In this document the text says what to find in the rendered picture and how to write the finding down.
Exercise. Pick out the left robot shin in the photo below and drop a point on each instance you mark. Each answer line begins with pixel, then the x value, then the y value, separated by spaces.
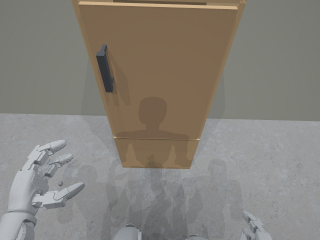
pixel 130 225

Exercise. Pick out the cupboard door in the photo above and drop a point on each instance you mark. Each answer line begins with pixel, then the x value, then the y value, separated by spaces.
pixel 164 60

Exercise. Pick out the robot left hand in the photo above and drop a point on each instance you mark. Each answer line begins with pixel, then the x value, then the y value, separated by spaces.
pixel 23 195

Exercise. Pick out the robot right hand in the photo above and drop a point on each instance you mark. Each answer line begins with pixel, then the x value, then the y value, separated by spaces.
pixel 256 227

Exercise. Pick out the handle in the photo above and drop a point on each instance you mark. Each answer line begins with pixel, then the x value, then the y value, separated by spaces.
pixel 104 69

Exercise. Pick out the robot left thigh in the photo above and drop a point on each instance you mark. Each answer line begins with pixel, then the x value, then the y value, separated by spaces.
pixel 128 233

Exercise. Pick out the left robot forearm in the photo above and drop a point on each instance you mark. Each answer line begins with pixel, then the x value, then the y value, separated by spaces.
pixel 17 225

